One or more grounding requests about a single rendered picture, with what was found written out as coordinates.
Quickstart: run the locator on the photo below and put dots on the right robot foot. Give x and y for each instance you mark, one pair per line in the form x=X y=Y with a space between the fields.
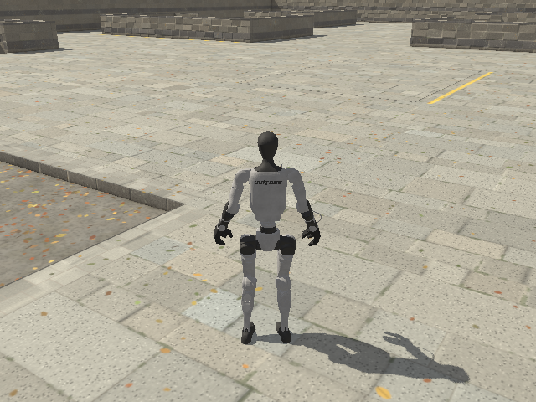
x=285 y=336

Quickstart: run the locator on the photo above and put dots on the robot head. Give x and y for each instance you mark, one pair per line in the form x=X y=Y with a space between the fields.
x=267 y=144

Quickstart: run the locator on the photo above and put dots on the robot left hand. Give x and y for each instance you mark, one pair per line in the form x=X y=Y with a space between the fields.
x=218 y=233

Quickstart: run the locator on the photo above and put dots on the robot right forearm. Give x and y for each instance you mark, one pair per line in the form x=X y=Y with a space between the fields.
x=309 y=219

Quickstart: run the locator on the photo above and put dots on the robot left forearm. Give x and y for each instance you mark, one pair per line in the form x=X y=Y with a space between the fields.
x=224 y=219

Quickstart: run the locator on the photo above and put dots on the robot right hand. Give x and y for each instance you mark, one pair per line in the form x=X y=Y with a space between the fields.
x=309 y=234

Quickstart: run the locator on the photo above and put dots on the right robot upper arm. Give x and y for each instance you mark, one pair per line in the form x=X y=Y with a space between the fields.
x=295 y=177

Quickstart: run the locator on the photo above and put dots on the left robot upper arm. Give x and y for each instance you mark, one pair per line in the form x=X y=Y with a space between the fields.
x=242 y=176

